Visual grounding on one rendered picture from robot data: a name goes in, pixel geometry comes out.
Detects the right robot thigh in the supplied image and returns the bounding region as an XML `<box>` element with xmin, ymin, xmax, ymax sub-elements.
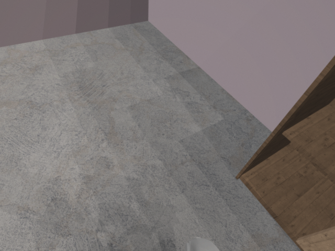
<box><xmin>185</xmin><ymin>238</ymin><xmax>219</xmax><ymax>251</ymax></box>

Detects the wardrobe door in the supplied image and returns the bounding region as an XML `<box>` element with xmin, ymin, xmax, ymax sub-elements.
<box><xmin>296</xmin><ymin>226</ymin><xmax>335</xmax><ymax>251</ymax></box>

